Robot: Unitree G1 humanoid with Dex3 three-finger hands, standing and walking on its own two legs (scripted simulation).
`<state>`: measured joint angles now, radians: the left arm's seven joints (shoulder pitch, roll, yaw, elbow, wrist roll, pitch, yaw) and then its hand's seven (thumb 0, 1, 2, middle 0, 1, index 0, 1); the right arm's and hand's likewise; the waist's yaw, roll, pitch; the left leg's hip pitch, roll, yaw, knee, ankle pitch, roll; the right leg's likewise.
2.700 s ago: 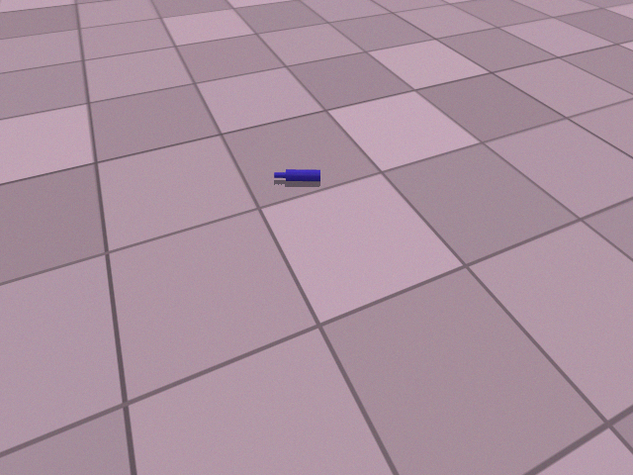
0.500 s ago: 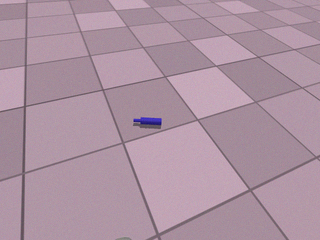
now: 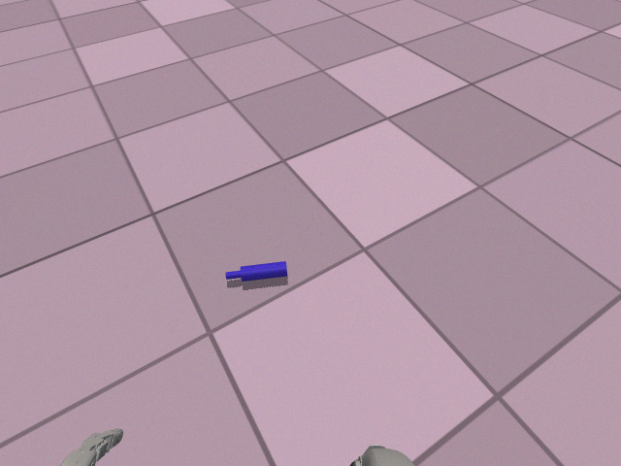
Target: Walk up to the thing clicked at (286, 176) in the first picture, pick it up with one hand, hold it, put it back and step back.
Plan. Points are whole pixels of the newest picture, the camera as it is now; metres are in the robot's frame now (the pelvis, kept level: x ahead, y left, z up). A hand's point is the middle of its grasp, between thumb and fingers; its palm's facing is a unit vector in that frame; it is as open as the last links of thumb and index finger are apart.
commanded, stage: walk up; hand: left
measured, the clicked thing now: (256, 272) +0.88 +0.20 -0.72
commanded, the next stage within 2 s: none
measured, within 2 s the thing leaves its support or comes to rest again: neither
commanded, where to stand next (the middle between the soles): +0.51 -0.05 m, yaw +3 degrees
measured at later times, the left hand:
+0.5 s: hand (132, 448) +0.19 +0.27 -0.14, palm faces +0.03 -0.94 -0.34, open 7.4 cm
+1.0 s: hand (188, 310) +0.39 +0.21 -0.10, palm faces +0.04 -0.90 -0.44, open 7.4 cm
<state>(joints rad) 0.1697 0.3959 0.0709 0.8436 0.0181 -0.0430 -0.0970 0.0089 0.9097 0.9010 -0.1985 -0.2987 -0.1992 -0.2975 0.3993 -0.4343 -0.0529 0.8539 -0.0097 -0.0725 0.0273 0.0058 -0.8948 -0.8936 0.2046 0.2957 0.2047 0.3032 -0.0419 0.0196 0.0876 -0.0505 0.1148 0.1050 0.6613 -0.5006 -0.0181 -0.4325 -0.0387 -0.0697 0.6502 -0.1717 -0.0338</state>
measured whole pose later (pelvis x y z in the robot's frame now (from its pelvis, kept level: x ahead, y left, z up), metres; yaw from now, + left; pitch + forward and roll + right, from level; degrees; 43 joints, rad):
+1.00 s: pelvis +0.33 -0.08 +0.00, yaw +2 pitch -4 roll +1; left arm 0.29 0.41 0.08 0.86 0.02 -0.08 -0.06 0.01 0.91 0.90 -0.20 -0.30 -0.20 -0.30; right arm 0.36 -0.46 -0.06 0.87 -0.02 -0.03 0.03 0.01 -0.90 -0.89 0.20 0.29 0.20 0.30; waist 0.01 0.06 0.07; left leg -0.31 0.05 -0.02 0.99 -0.46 0.04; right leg -0.36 -0.06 -0.07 0.69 -0.27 -0.01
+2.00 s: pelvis +0.46 -0.05 +0.01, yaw +5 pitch -2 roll +1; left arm 0.26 0.38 0.02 0.95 0.02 -0.05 0.00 0.01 0.90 0.90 -0.20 -0.30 -0.20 -0.30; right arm 0.20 -0.40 -0.03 0.97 -0.01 0.01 0.03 0.01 -0.90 -0.89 0.20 0.29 0.20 0.30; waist 0.02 0.04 0.09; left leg -0.30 0.02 -0.01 0.61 -0.28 0.00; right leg -0.32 -0.07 -0.02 0.65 -0.30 0.03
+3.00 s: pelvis +0.49 -0.04 +0.03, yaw +4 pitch -3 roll +0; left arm 0.08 0.35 0.01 1.15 0.01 -0.01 -0.01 0.01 0.91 0.90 -0.20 -0.30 -0.20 -0.30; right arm 0.10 -0.36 -0.01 1.15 -0.01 0.00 0.02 0.00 -0.90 -0.89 0.20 0.29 0.20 0.30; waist 0.00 0.00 0.05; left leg -0.12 0.03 -0.01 0.39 -0.22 -0.03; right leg -0.12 -0.06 -0.03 0.38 -0.21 0.04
